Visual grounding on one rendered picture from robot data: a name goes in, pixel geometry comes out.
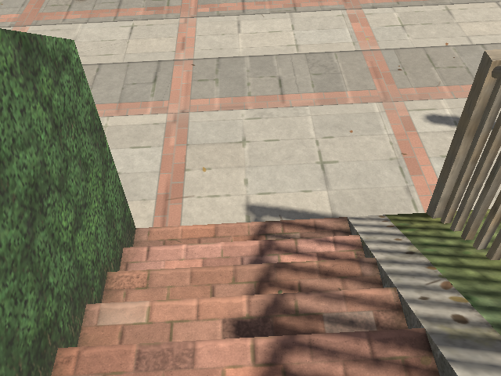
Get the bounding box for stairs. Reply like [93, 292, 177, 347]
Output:
[51, 217, 440, 376]

